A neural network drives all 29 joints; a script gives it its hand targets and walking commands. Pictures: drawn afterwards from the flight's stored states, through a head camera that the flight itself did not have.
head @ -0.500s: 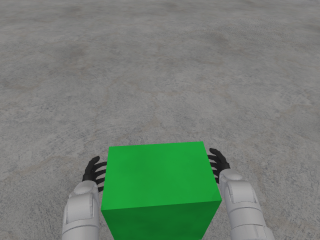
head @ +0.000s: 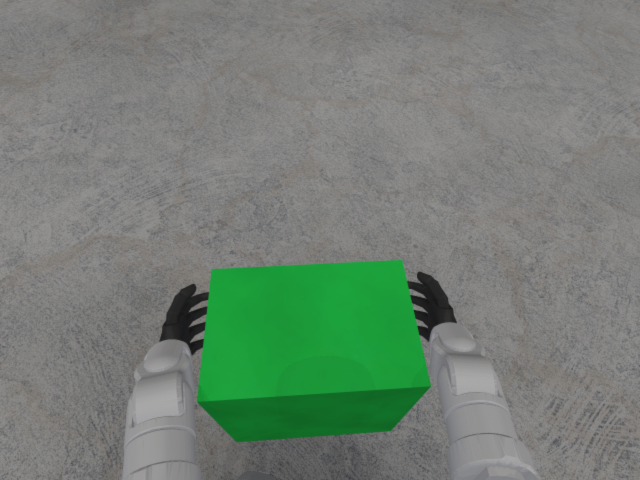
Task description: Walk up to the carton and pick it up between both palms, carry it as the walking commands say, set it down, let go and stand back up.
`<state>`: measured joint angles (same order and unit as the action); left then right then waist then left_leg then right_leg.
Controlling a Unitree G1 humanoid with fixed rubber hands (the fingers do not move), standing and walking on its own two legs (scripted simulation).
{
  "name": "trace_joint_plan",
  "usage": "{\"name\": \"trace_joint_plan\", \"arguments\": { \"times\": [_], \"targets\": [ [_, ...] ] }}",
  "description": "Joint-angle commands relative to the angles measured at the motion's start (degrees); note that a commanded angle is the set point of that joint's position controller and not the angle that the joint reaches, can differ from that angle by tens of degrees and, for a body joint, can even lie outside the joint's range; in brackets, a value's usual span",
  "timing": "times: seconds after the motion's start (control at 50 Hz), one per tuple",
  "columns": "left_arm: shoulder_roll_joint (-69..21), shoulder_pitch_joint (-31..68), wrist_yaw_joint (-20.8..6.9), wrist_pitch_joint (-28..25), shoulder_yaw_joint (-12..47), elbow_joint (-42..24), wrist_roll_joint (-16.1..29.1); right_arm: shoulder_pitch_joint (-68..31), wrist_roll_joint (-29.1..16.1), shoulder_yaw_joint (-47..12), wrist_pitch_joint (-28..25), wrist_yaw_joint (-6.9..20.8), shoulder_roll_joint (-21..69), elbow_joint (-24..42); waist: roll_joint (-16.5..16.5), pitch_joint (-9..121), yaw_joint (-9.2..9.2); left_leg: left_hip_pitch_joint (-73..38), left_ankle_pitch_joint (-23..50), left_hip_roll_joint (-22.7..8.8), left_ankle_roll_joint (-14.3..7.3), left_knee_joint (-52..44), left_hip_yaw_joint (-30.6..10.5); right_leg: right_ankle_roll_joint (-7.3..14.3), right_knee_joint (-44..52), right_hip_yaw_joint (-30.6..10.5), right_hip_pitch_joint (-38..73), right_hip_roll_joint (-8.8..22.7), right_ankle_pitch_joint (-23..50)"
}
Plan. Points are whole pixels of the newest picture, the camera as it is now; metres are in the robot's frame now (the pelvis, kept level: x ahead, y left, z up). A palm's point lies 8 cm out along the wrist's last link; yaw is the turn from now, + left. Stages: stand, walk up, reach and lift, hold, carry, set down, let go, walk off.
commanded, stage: set down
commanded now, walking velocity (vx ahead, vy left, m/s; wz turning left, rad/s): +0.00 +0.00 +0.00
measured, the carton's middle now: (311, 359) +0.28 +0.05 -0.12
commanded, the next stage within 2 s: none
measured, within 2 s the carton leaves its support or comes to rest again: neither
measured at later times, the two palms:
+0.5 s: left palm (194, 348) +0.28 +0.23 -0.13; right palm (418, 332) +0.35 -0.11 -0.11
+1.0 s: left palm (204, 346) +0.31 +0.24 -0.20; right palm (399, 335) +0.38 -0.10 -0.21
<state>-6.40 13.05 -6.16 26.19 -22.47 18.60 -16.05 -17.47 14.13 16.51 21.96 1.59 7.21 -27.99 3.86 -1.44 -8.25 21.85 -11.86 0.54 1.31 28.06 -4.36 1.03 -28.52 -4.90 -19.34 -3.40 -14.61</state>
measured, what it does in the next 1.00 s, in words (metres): lowers itself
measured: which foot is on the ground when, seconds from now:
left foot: down 0.00-1.00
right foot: down 0.00-1.00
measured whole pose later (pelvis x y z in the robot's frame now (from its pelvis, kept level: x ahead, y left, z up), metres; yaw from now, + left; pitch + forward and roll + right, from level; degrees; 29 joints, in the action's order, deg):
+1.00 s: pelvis -0.05 +0.00 -0.14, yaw -1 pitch +40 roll +1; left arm -2.3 33.3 -3.8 16.6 -29.7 30.4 -10.4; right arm -39.9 12.3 19.6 15.2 -1.3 2.7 -38.2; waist 4.5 16.1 -6.9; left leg 87.8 -22.2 2.4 2.3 69.6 -3.8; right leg -0.5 -72.0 -5.6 -86.2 -6.8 -25.8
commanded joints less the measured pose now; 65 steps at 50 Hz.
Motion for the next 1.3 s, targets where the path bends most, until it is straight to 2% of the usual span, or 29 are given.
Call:
{"name": "trace_joint_plan", "arguments": {
  "times": [0.0,0.02,0.08,0.1,0.18,0.28,0.34,0.36,0.4,0.42,0.46,0.48,0.5,0.52,0.58,0.62,0.64,0.7,0.72,0.74,0.8,0.86,0.9,0.92,0.98,1.12,1.16,1.24,1.28],
  "targets": [
    [-44.7,27.0,-8.0,-5.5,31.2,0.7,9.8,-25.4,-6.1,-25.8,-6.1,10.7,43.1,-1.3,-5.8,28.2,1.95,-10.8,26.9,3.9,0.6,5.4,0.9,0.1,-2.9,0.8,-6.7,-3.8,14.4],
    [-44.4,28.4,-8.0,-6.2,30.8,1.5,9.4,-26.1,-5.5,-24.8,-6.9,10.7,43.0,-1.6,-8.2,28.8,1.39,-10.6,26.8,4.0,0.8,6.0,1.3,0.4,-3.3,0.2,-9.2,-3.4,13.5],
    [-45.2,30.5,-8.0,-8.0,30.0,3.9,8.8,-27.8,-4.1,-23.6,-8.0,11.0,43.5,-4.0,-5.1,32.0,2.89,-6.0,22.4,3.8,0.3,7.8,0.9,0.2,-5.3,0.7,-12.3,-3.9,11.1],
    [-43.9,31.6,-8.0,-8.9,28.7,4.6,8.0,-31.2,-4.6,-24.2,-8.4,11.5,43.9,-3.8,-3.4,31.2,1.36,-3.3,21.1,3.6,-0.1,8.3,1.0,0.0,-6.6,0.7,-14.6,-3.7,10.5],
    [-47.3,36.3,-8.0,-9.9,30.8,4.9,8.6,-35.2,-5.4,-24.9,-8.9,13.1,46.1,-5.1,-3.6,36.8,2.62,-0.7,12.2,4.1,-0.4,11.4,0.7,0.2,-10.5,0.7,-19.9,-4.1,3.9],
    [-48.7,41.7,-8.7,-8.3,27.2,8.7,7.5,-44.6,-5.2,-24.5,-7.2,14.7,47.2,-7.7,-0.2,37.7,-0.2,7.4,0.2,4.1,-1.3,14.3,0.9,0.5,-15.6,1.2,-26.6,-4.1,-5.3],
    [-48.9,46.3,-9.4,-8.0,29.1,7.1,8.7,-43.1,-5.0,-22.4,-6.6,15.2,49.1,-10.1,-1.8,42.0,2.31,8.1,2.0,4.2,-1.1,16.9,1.0,0.9,-17.7,1.5,-30.9,-4.3,-3.9],
    [-49.0,45.0,-9.4,-7.8,27.9,8.2,8.4,-44.3,-5.0,-23.2,-6.3,15.3,48.9,-10.5,-1.4,42.8,0.45,9.1,3.0,4.4,-1.2,18.0,1.7,0.6,-18.6,0.9,-32.5,-4.1,-4.0],
    [-49.5,47.9,-9.5,-7.3,29.0,7.2,8.6,-43.5,-3.9,-21.3,-6.1,15.5,49.4,-12.8,-3.2,43.1,1.92,10.7,1.9,4.6,-0.7,19.2,1.4,1.2,-19.9,0.7,-35.7,-4.0,-4.6],
    [-48.6,47.2,-9.8,-7.4,27.9,8.0,8.5,-44.6,-4.6,-22.3,-5.9,15.5,50.7,-12.7,-1.8,43.3,-0.1,12.5,3.4,4.6,-1.0,19.9,2.3,0.9,-20.1,0.5,-35.3,-4.2,-4.1],
    [-49.4,48.4,-10.5,-7.5,29.2,8.1,9.6,-44.5,-4.7,-22.9,-5.9,15.1,51.3,-11.9,-1.4,47.8,1.46,15.2,4.0,4.7,-0.9,22.3,2.9,0.7,-21.8,0.9,-35.7,-4.4,-3.5],
    [-48.2,47.8,-10.6,-7.7,28.2,8.0,9.4,-43.2,-4.6,-22.8,-5.6,15.1,52.4,-13.9,-1.8,47.0,-0.07,15.9,6.0,4.9,-1.0,22.7,3.7,0.4,-22.1,0.6,-36.9,-4.1,-2.5],
    [-48.2,50.5,-10.7,-7.8,29.9,7.3,10.5,-44.1,-4.9,-22.8,-5.8,14.7,52.9,-13.0,-1.1,48.3,1.5,16.3,4.9,4.8,-1.1,23.8,2.8,0.4,-22.9,0.5,-38.0,-4.3,-3.4],
    [-47.3,49.9,-10.8,-7.8,28.5,7.9,10.1,-44.6,-4.9,-23.4,-5.7,14.5,52.9,-13.4,0.0,47.8,-0.34,18.9,5.0,5.0,-1.1,24.3,3.8,0.1,-23.2,0.4,-37.1,-4.3,-3.3],
    [-46.7,49.7,-11.1,-7.8,28.5,9.1,10.0,-47.1,-6.1,-23.6,-6.2,14.5,52.0,-11.9,-2.4,49.6,-0.83,19.8,5.2,5.5,-1.0,25.7,4.2,-0.1,-25.5,1.1,-41.7,-4.8,-3.3],
    [-48.4,50.4,-11.5,-8.0,29.1,9.6,11.5,-46.5,-5.9,-23.9,-6.4,13.9,51.5,-11.5,-0.7,52.1,1.27,20.4,7.0,5.3,-0.9,27.7,3.5,-0.3,-26.8,1.5,-42.2,-4.7,-1.3],
    [-48.2,48.6,-11.6,-8.3,28.3,10.0,11.0,-47.6,-6.5,-25.0,-6.7,13.6,52.7,-10.2,0.3,54.3,-0.47,22.9,8.6,5.5,-0.9,29.0,4.4,-0.6,-27.6,1.6,-40.9,-5.0,0.2],
    [-46.5,51.2,-12.0,-8.8,28.9,9.2,12.4,-43.9,-4.7,-23.6,-6.5,12.6,51.7,-12.6,1.7,55.3,2.71,26.8,9.7,5.2,-0.7,31.4,4.2,-0.9,-28.6,1.7,-41.9,-4.8,2.4],
    [-45.2,49.8,-12.0,-8.8,28.0,9.7,11.5,-45.1,-6.0,-24.7,-6.6,12.4,52.3,-12.3,0.3,55.4,-0.85,27.5,10.2,5.3,-0.9,31.8,4.8,-1.2,-29.5,0.8,-42.2,-4.5,2.7],
    [-44.1,49.0,-11.7,-9.2,27.9,9.2,11.3,-45.2,-7.6,-26.4,-6.9,12.2,53.4,-11.2,0.8,56.4,-1.97,27.4,10.9,5.4,-1.2,32.3,4.9,-1.7,-30.1,0.8,-42.5,-4.8,3.1],
    [-43.8,51.5,-11.7,-9.5,27.0,11.2,12.1,-49.2,-8.5,-26.7,-7.6,11.5,52.0,-10.3,0.2,57.1,-2.85,31.3,9.7,5.4,-1.0,34.8,5.4,-1.8,-32.6,0.7,-44.7,-4.7,2.9],
    [-42.2,50.9,-12.4,-10.1,26.1,10.9,12.9,-48.9,-7.7,-27.3,-7.5,10.1,51.9,-10.2,3.5,59.0,-1.64,36.7,10.5,5.6,-1.0,38.2,5.5,-2.6,-34.0,0.7,-42.7,-4.6,5.6],
    [-41.6,49.7,-11.9,-10.1,25.8,12.9,12.5,-48.7,-8.3,-27.6,-8.0,9.5,51.6,-10.8,2.4,59.2,-3.17,34.7,11.5,5.7,-1.1,38.5,5.1,-2.7,-35.8,1.3,-47.0,-4.9,4.6],
    [-41.6,51.9,-12.0,-9.9,26.5,13.4,13.1,-47.4,-7.2,-25.5,-7.8,9.1,50.4,-12.5,1.8,57.3,-0.53,36.7,9.3,5.6,-0.7,39.1,5.3,-2.5,-35.5,1.2,-48.0,-5.0,3.2],
    [-39.7,50.3,-11.8,-10.5,25.0,13.4,12.8,-46.2,-7.6,-26.5,-8.3,8.1,51.3,-12.2,3.1,60.0,-2.02,39.4,13.0,5.9,-0.7,41.2,5.8,-3.1,-37.4,1.2,-47.4,-5.2,7.7],
    [-40.8,56.4,-10.4,-11.7,27.8,11.7,15.4,-52.8,-8.5,-26.4,-10.0,6.9,47.3,-9.4,1.4,64.6,0.13,40.5,11.5,6.5,0.4,45.5,5.4,-2.5,-43.6,3.8,-55.4,-6.5,4.1],
    [-40.9,55.4,-9.6,-11.5,26.7,13.6,15.1,-54.3,-9.8,-27.7,-9.8,6.9,48.3,-10.8,1.9,62.6,-2.19,42.5,7.9,6.8,0.3,45.6,5.8,-2.5,-43.9,3.7,-55.9,-6.6,0.5],
    [-41.7,60.7,-8.2,-11.0,26.8,14.2,14.9,-56.7,-8.6,-24.0,-9.7,6.8,45.7,-13.8,-0.3,60.6,-0.03,45.0,2.4,7.0,0.7,47.6,5.7,-1.9,-47.0,4.4,-62.6,-7.3,-4.8],
    [-41.3,60.7,-7.7,-11.3,27.3,14.2,15.1,-60.6,-10.3,-25.1,-10.0,7.1,45.7,-12.2,0.0,64.2,-1.76,44.3,0.9,7.2,0.6,48.3,5.5,-2.1,-48.5,5.1,-63.4,-7.7,-6.3]
  ]
}}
